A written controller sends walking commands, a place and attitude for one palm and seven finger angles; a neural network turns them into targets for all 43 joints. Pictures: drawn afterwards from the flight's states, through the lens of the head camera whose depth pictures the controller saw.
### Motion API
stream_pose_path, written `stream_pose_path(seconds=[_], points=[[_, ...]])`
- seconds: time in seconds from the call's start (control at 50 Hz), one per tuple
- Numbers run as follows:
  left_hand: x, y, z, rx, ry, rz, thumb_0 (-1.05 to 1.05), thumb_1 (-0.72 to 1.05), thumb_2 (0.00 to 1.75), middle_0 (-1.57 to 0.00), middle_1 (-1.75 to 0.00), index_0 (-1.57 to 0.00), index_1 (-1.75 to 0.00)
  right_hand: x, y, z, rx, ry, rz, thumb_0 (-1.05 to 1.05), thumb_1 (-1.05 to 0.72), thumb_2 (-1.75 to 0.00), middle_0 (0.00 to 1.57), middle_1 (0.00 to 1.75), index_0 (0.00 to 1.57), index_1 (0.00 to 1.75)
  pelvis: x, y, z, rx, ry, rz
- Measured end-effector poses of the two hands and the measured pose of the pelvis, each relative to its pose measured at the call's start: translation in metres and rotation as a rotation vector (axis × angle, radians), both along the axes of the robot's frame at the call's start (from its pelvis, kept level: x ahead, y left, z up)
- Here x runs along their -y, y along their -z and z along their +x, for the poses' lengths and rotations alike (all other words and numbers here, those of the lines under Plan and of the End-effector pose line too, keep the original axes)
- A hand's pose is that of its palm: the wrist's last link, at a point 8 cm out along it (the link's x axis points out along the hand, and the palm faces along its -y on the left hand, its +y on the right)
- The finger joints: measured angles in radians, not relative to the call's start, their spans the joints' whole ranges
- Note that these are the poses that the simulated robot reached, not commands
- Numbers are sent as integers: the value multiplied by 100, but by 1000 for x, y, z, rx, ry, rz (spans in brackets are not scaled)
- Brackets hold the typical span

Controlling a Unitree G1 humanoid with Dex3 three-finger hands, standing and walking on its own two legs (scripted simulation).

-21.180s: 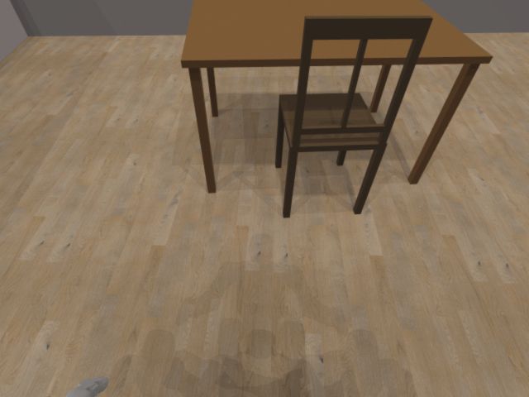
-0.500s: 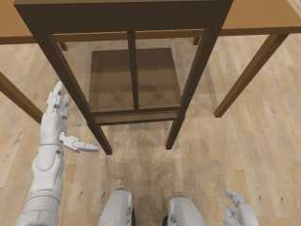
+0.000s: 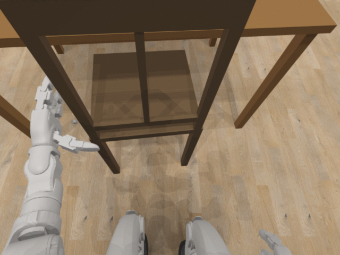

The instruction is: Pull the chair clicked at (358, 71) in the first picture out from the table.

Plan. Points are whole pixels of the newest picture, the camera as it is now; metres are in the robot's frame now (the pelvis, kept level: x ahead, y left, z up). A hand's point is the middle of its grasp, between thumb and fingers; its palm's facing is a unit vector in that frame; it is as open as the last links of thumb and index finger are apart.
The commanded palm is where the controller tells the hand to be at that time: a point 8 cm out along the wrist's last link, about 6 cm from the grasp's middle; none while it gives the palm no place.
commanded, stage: push the fingers through the gap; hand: left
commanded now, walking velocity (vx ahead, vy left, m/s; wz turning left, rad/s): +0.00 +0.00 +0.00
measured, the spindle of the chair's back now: (143, 86) +0.50 +0.07 +0.04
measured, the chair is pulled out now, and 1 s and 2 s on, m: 0.00 0.00 0.01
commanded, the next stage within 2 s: hook a spindle and tug to test in 0.78 s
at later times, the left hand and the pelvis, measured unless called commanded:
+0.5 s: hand (75, 105) +0.45 +0.23 +0.02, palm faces +0.13 -0.99 -0.04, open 16.9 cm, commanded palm +0.42 +0.27 +0.02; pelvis +0.00 +0.02 +0.00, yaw -1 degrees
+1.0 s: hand (79, 105) +0.46 +0.22 +0.02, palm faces +0.14 -0.99 -0.04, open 16.8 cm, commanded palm +0.43 +0.26 +0.02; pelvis +0.01 +0.01 +0.00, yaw -1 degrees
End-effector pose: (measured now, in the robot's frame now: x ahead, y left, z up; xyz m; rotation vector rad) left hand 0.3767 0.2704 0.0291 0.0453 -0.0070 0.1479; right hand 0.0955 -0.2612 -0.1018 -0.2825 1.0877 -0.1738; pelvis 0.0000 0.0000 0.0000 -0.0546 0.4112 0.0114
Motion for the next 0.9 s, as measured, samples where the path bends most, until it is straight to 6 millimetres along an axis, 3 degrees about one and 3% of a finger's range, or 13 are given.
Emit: stream_pose_path(seconds=[0.38, 0.5, 0.68, 0.9], points=[[-11, 4, 45, -13, 10, -13, -1, -50, 30, -6, -8, -6, -8, -12, 4, -33, -116, 39, -8, 1, -90, -90, 20, 30, 20, 30, -14, 4, 1, -35, 8, -17], [-12, 5, 49, -16, 21, -10, -1, -50, 30, -6, -8, -6, -8, -16, 2, -40, -145, 57, 0, 1, -90, -90, 20, 30, 20, 30, -18, 2, 3, -39, 12, -21], [-7, 9, 43, -28, 10, -18, -1, -50, 30, -6, -8, -6, -8, -20, -2, -35, -149, 52, 7, 1, -90, -90, 20, 30, 20, 30, -20, -2, 5, -34, 9, -21], [-1, 6, 51, -19, 13, -4, -1, -50, 30, -6, -8, -6, -8, -18, 2, -25, -138, 38, 10, 1, -90, -90, 20, 30, 20, 30, -17, 0, 5, -37, 7, -18]])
